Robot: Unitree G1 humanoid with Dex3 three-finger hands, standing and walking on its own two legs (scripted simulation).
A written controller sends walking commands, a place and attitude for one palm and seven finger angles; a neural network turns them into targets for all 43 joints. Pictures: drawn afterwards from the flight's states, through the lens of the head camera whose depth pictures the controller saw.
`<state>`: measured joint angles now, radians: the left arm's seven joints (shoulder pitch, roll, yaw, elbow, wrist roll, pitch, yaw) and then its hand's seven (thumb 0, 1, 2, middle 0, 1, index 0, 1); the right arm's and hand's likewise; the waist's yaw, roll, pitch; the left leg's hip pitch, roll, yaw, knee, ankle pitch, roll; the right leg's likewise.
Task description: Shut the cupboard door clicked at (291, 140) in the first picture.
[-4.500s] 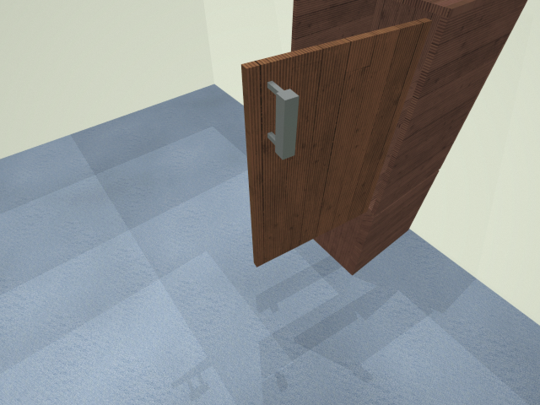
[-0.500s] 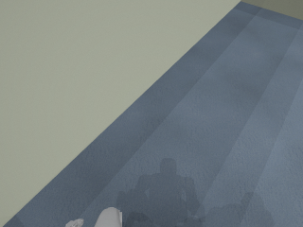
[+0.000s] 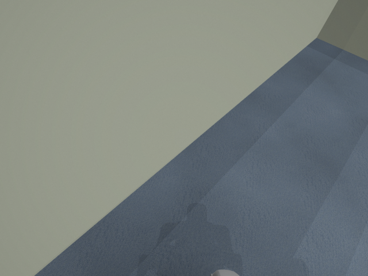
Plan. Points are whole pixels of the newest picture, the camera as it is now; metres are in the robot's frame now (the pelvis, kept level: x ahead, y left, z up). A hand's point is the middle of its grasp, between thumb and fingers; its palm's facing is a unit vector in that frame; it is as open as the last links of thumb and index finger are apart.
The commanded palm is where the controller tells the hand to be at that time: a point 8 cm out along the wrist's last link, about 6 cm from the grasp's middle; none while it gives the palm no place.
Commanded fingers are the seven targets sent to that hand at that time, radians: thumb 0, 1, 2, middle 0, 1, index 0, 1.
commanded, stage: turn to face it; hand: left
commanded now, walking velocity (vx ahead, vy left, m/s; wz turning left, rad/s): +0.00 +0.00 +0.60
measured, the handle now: out of the picture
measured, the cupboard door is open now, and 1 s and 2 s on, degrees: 82 82 82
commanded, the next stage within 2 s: none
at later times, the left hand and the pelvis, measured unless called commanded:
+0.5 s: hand (130, 237) +0.22 +0.15 -0.14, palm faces +0.25 -0.93 -0.25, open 7.4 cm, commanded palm none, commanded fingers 0.00 0.90 0.90 -0.20 -0.30 -0.20 -0.30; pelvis +0.12 -0.07 +0.00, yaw +17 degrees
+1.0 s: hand out of the picture +0.01 +0.13 -0.18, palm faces +0.63 -0.72 -0.27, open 7.4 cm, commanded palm none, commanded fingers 0.00 0.90 0.90 -0.20 -0.30 -0.20 -0.30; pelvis +0.14 -0.06 -0.01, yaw +37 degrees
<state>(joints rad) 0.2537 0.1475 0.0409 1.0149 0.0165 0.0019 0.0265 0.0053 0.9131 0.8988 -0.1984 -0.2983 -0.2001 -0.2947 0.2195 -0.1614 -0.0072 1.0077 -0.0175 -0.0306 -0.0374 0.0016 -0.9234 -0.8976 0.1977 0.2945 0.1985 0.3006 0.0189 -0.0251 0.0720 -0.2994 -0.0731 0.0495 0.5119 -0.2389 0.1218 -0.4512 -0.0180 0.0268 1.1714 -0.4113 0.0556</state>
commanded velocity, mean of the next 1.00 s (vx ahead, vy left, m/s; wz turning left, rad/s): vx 0.00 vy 0.00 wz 0.60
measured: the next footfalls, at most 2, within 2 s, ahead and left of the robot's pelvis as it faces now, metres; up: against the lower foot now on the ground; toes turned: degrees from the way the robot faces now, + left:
right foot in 0.40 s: +0.18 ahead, -0.15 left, +0.00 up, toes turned +15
left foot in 0.88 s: +0.11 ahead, +0.07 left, +0.00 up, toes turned +39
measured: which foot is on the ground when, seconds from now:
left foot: down 0.00-0.40, up 0.42-0.86, down 0.88-1.00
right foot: up 0.00-0.38, down 0.40-0.86, up 0.88-1.00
